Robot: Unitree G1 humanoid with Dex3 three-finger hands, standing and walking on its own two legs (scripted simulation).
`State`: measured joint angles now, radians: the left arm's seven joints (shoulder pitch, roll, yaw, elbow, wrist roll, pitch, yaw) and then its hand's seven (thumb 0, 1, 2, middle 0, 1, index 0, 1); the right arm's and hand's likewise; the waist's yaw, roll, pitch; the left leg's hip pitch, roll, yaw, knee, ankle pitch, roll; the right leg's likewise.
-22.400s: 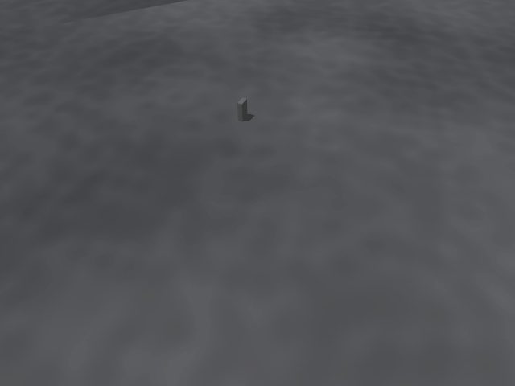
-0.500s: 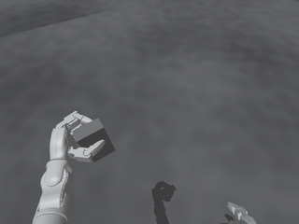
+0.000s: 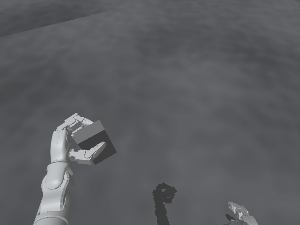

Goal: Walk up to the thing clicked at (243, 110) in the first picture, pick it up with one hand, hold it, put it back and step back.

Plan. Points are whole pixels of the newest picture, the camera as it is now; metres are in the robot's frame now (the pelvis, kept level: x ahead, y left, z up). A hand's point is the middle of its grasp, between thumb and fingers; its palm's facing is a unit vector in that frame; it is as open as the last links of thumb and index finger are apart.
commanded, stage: crouch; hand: left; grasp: from the side
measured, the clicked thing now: (97, 143) +0.33 +0.16 +0.03
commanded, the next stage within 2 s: none
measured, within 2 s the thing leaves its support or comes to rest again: neither
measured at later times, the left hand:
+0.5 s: hand (94, 151) +0.33 +0.18 -0.04, palm faces +0.18 -0.98 +0.00, open 8.1 cm
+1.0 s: hand (103, 170) +0.37 +0.21 -0.29, palm faces +0.19 -0.98 -0.01, open 8.2 cm
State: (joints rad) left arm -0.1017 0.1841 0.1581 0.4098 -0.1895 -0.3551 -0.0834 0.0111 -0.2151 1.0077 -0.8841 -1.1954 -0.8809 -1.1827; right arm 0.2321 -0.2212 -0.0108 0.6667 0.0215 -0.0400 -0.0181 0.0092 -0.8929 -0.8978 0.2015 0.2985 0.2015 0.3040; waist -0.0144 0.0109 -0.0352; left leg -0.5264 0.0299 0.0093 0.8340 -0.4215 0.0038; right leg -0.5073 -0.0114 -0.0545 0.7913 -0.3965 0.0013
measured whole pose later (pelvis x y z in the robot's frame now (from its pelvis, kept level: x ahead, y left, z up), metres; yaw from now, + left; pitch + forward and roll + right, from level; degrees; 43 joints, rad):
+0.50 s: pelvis -0.02 +0.00 -0.04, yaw +0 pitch +15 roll -1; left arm -0.24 0.19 0.21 0.66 -0.14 -0.54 -0.03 0.01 -0.22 1.01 -0.89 -1.20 -0.88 -1.18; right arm 0.20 -0.23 -0.03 0.67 -0.01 -0.07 0.03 0.01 -0.85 -0.89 0.20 0.30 0.20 0.30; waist -0.04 -0.02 -0.07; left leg -0.86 0.03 -0.01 1.09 -0.49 0.00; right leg -0.84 -0.02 -0.06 1.05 -0.48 -0.01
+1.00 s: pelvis -0.07 +0.00 -0.26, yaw -3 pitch +34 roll -4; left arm -0.63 0.34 0.39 1.06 -0.13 -0.76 -0.11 0.01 -0.23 1.02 -0.88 -1.21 -0.88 -1.20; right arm 0.13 -0.24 0.02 0.70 -0.07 -0.03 0.09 0.01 -0.89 -0.90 0.20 0.30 0.20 0.30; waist -0.09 -0.01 -0.18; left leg -1.84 0.04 -0.03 1.93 -0.68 0.02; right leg -1.81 -0.03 -0.07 1.88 -0.66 -0.01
